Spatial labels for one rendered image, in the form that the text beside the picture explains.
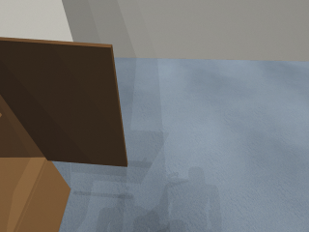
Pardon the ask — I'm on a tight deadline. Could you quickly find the cupboard door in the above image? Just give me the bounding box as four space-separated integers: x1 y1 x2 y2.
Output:
0 37 128 167

